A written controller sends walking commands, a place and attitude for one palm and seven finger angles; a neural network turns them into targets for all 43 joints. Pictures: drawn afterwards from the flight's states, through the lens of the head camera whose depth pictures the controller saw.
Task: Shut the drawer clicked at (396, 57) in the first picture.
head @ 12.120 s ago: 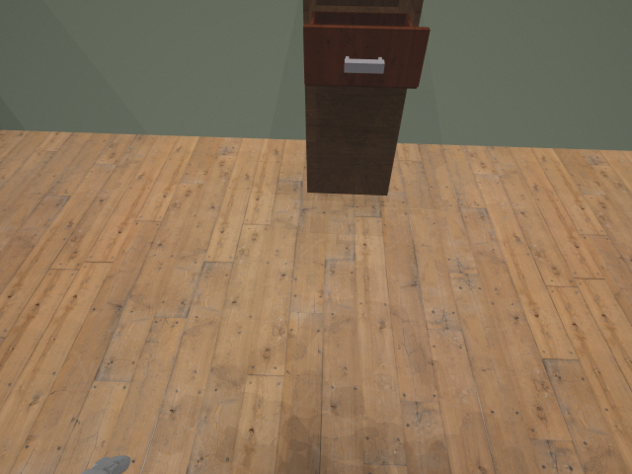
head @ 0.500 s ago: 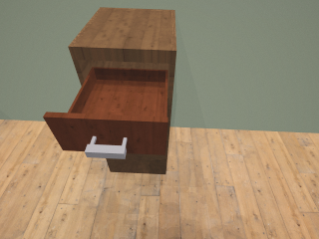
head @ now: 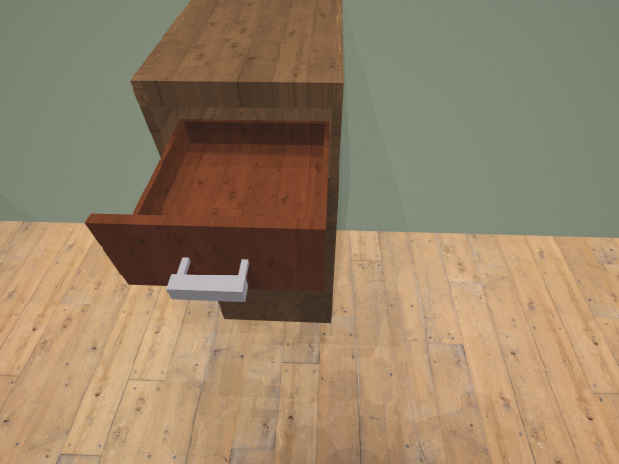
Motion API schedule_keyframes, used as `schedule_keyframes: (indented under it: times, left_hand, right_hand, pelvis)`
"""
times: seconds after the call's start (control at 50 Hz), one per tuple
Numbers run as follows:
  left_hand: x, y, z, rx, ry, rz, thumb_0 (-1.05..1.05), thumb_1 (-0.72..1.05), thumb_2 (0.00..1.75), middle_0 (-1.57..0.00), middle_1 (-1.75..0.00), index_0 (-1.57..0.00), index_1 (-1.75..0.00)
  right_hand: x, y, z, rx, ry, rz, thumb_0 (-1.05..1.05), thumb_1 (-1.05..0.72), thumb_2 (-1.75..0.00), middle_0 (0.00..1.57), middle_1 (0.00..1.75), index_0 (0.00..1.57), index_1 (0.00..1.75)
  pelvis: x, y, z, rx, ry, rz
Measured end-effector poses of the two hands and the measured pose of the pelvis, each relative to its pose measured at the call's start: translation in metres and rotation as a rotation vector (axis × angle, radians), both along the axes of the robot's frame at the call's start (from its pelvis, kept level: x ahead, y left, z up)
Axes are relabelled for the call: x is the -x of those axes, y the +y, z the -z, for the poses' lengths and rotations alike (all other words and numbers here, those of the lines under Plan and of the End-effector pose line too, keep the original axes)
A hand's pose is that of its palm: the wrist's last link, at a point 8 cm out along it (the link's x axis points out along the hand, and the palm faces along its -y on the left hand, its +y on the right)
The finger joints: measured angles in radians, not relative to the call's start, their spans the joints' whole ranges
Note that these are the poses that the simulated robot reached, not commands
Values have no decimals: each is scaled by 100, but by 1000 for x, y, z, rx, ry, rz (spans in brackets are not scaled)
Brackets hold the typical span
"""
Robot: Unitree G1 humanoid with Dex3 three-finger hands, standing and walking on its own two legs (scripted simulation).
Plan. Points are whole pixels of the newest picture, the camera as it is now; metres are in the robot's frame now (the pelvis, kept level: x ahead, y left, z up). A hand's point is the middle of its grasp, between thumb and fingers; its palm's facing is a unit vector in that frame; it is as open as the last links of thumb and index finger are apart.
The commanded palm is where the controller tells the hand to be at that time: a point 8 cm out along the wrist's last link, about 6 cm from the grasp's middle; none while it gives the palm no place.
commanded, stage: look again from close up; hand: left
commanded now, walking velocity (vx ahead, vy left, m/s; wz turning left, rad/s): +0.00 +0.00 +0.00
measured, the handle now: (211, 275) +0.37 +0.17 +0.01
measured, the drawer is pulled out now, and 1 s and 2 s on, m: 0.30 0.30 0.30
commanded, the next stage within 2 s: shuffle to correct the standing spot in 0.42 s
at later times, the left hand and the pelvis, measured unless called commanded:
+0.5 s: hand out of the picture +0.04 +0.16 -0.17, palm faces +0.01 -0.98 -0.21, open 7.3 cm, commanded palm none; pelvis +0.03 -0.02 +0.00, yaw +0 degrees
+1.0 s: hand out of the picture +0.07 +0.14 -0.18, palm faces +0.05 -0.98 -0.18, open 7.4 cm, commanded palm none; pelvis +0.09 -0.02 +0.00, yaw +0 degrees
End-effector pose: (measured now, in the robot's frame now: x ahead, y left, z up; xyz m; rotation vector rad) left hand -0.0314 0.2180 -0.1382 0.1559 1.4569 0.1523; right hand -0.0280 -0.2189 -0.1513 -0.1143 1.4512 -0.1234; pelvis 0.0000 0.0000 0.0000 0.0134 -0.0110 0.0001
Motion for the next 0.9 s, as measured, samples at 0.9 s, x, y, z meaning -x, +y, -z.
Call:
schedule_keyframes:
  times: [0.9]
  left_hand:
    - [-82, -30, 17, 26, -3, -45, 0, 91, 89, -20, -30, -20, -30]
  right_hand:
    - [-95, -26, 6, 34, -17, -12, 0, -91, -90, 20, 30, 20, 30]
  pelvis:
    - [-86, -27, 11, 9, 15, -2]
